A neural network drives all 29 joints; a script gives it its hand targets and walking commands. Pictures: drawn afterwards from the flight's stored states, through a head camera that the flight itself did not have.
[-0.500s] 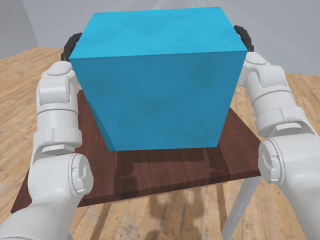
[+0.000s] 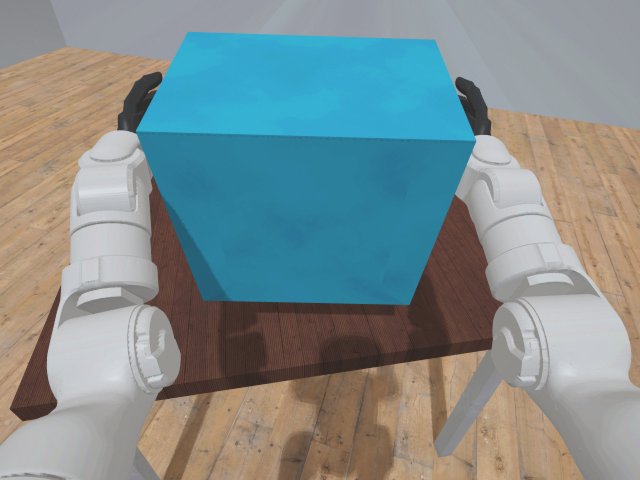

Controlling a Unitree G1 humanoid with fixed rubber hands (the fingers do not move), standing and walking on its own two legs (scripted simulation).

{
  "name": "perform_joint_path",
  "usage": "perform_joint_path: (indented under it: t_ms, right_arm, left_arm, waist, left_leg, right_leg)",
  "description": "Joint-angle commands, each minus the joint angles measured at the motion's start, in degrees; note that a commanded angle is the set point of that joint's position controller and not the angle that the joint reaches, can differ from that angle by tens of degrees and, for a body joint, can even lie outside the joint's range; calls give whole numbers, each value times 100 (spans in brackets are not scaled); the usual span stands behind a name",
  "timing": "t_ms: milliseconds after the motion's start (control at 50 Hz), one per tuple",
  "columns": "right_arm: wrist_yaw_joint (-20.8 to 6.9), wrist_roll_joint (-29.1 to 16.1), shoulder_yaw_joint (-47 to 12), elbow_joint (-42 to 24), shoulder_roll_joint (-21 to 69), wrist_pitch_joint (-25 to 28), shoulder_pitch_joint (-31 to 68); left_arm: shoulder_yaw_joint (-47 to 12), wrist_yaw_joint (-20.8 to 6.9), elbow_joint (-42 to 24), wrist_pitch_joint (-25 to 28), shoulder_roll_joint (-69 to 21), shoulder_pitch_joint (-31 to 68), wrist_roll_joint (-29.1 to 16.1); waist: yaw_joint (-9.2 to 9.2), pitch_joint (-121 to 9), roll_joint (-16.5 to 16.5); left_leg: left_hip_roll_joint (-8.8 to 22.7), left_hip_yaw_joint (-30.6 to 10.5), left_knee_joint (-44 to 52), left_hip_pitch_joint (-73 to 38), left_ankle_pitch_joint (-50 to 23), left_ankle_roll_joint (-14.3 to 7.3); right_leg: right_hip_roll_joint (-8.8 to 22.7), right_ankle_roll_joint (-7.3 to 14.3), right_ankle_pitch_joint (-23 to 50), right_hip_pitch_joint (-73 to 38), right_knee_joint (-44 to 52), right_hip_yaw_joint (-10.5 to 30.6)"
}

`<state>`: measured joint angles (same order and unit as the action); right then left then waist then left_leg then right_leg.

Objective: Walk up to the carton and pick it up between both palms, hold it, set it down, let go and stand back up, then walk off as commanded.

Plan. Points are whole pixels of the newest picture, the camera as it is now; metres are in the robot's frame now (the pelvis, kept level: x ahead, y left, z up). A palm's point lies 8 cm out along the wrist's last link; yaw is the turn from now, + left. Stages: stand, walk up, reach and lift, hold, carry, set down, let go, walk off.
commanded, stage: set down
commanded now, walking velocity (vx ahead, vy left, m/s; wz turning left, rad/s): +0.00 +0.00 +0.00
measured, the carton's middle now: (309, 181) +0.42 +0.01 +0.20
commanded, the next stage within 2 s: none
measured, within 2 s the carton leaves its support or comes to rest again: neither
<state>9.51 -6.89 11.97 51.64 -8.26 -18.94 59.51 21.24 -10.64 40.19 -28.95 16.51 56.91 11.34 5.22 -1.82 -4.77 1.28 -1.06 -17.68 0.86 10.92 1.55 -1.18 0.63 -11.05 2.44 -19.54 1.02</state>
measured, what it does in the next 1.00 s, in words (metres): stands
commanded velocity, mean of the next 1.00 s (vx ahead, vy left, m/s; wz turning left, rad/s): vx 0.00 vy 0.00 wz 0.00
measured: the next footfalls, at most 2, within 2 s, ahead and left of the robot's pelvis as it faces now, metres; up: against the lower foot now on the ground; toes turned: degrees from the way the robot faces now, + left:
none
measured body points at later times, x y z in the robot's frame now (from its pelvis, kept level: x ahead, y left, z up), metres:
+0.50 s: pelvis -0.01 +0.00 +0.00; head -0.05 +0.03 +0.45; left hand +0.44 +0.20 +0.24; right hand +0.40 -0.19 +0.23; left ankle -0.01 +0.14 -0.75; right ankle +0.00 -0.11 -0.75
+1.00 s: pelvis +0.00 +0.01 +0.00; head -0.02 +0.04 +0.45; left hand +0.46 +0.20 +0.21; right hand +0.41 -0.18 +0.20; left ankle -0.01 +0.14 -0.75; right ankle +0.00 -0.11 -0.75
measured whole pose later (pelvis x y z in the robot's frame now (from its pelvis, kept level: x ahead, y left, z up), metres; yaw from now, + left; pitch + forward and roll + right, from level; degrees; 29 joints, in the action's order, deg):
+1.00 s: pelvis +0.00 +0.01 +0.00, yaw +0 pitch -6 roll +0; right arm 9.4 3.1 20.2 48.1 -1.7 -12.6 52.5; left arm 21.2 -11.9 54.6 -13.5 17.9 56.8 11.3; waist 6.9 1.4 -4.9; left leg 0.1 -1.0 -17.6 1.1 11.0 0.6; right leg 0.1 -0.4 -11.3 2.6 -19.5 1.0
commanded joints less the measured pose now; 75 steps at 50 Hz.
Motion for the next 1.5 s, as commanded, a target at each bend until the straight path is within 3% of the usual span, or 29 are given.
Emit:
perform_joint_path:
  t_ms: [0,80,140,180,240,320,360,380,400,440,500,580,660,760,800,1040,1060,1100,1160,1260,1320,1420,1480]
  right_arm:
    - [-640,-123,-1395,-2208,2866,543,3295]
    - [-610,-50,-1401,-2309,2876,594,3153]
    - [-628,-28,-1449,-2380,2899,660,3178]
    - [-645,84,-1233,-2284,2813,665,3172]
    - [-674,177,-1195,-2194,2892,696,3191]
    - [-706,449,-866,-1929,2810,709,3042]
    - [-741,454,-964,-1913,2936,718,3048]
    - [-751,584,-826,-1770,2888,682,3023]
    - [-767,604,-843,-1795,2939,713,3037]
    - [-774,766,-658,-1764,2939,741,3019]
    - [-813,927,-518,-1730,2980,850,3058]
    - [-809,1064,-532,-1774,3102,957,3054]
    - [-787,1243,-475,-1615,3192,991,2762]
    - [-771,1235,-597,-1670,3323,1048,2752]
    - [-768,1210,-637,-1716,3381,1090,2737]
    - [-788,1483,-169,-1681,3250,1087,2548]
    - [-794,1528,-185,-1718,3310,1128,2594]
    - [-781,1580,-103,-1769,3310,1120,2572]
    - [-804,1599,-69,-1761,3346,1129,2648]
    - [-830,1712,-10,-1781,3409,1177,2636]
    - [-815,1792,32,-1675,3471,1070,2495]
    - [-826,1882,56,-1815,3600,1120,2538]
    - [-842,1997,131,-1780,3758,1192,2435]
  left_arm:
    - [-1172,-846,-751,415,-2285,3250,-442]
    - [-1197,-877,-703,447,-2345,3077,-389]
    - [-1181,-878,-628,518,-2346,3087,-383]
    - [-1111,-901,-356,518,-2355,3066,-364]
    - [-1005,-907,-103,594,-2326,3096,-301]
    - [-867,-957,345,690,-2267,3153,-236]
    - [-832,-952,328,795,-2246,3293,-231]
    - [-809,-951,478,840,-2189,3327,-232]
    - [-730,-969,526,932,-2083,3447,-232]
    - [-702,-963,704,1019,-2105,3562,-215]
    - [-768,-938,645,1230,-2145,3793,-285]
    - [-700,-912,777,1457,-2114,3803,-252]
    - [-620,-916,950,1605,-2109,3612,-180]
    - [-584,-899,996,1723,-2101,3573,-153]
    - [-677,-881,944,1800,-2166,3589,-237]
    - [-649,-948,1270,1889,-2148,3533,-264]
    - [-581,-943,1282,1924,-2158,3589,-215]
    - [-602,-957,1260,1974,-2119,3655,-272]
    - [-527,-971,1389,2044,-2050,3693,-238]
    - [-443,-941,1398,2151,-2058,3775,-178]
    - [-222,-998,1682,2178,-1889,3702,-84]
    - [-281,-1013,1639,2307,-1926,3835,-95]
    - [-428,-969,1527,2453,-2065,3983,-185]
  waist:
    - [148,-2287,434]
    - [204,-2189,502]
    - [146,-2207,505]
    - [211,-2021,498]
    - [113,-1879,488]
    - [261,-1524,424]
    - [131,-1555,474]
    - [234,-1412,426]
    - [125,-1500,361]
    - [250,-1431,328]
    - [258,-1582,436]
    - [202,-1789,413]
    - [294,-1791,382]
    - [180,-1981,421]
    - [217,-2038,416]
    - [419,-1766,486]
    - [349,-1869,455]
    - [421,-1857,511]
    - [319,-1880,491]
    - [296,-2021,543]
    - [289,-1758,339]
    - [265,-2123,429]
    - [352,-2414,600]
  left_leg:
    - [-478,405,116,37,-1699,-116]
    - [-488,431,107,32,-1744,-101]
    - [-469,432,127,117,-1647,-109]
    - [-457,450,175,168,-1441,-115]
    - [-444,474,264,255,-1184,-162]
    - [-443,489,371,358,-748,-207]
    - [-431,507,413,404,-673,-227]
    - [-418,485,442,455,-519,-248]
    - [-437,507,436,498,-357,-291]
    - [-414,514,525,584,-103,-327]
    - [-407,543,546,628,-155,-303]
    - [-451,583,487,701,-279,-301]
    - [-459,574,488,761,-396,-303]
    - [-479,598,471,845,-554,-287]
    - [-459,573,426,823,-707,-271]
    - [-423,603,366,694,-969,-150]
    - [-433,610,350,718,-946,-166]
    - [-443,612,361,783,-873,-175]
    - [-450,640,381,846,-779,-189]
    - [-465,654,377,929,-768,-187]
    - [-490,651,472,1174,-453,-275]
    - [-510,692,434,1254,-576,-232]
    - [-465,664,379,1202,-803,-164]
  right_leg:
    - [248,-417,3619,-2208,-24,-150]
    - [268,-454,3701,-2200,-30,-149]
    - [259,-443,3552,-2146,-38,-161]
    - [238,-435,3210,-1980,49,-189]
    - [244,-432,2877,-1843,108,-195]
    - [259,-456,2364,-1595,213,-242]
    - [259,-452,2283,-1607,210,-169]
    - [293,-461,2195,-1543,209,-194]
    - [313,-475,2078,-1537,204,-162]
    - [310,-491,1833,-1484,235,-173]
    - [285,-460,1679,-1439,228,-200]
    - [333,-490,2164,-1667,94,-140]
    - [388,-526,2614,-1843,37,-141]
    - [398,-558,3072,-2070,-87,-75]
    - [370,-550,3187,-2049,-137,-94]
    - [273,-493,2818,-1657,4,-223]
    - [272,-504,2826,-1671,-7,-218]
    - [298,-510,2834,-1669,-37,-221]
    - [308,-517,2788,-1691,-69,-189]
    - [327,-527,2917,-1714,-123,-190]
    - [388,-567,2973,-1865,-138,-130]
    - [401,-610,3272,-2006,-265,-148]
    - [370,-570,3399,-1980,-321,-176]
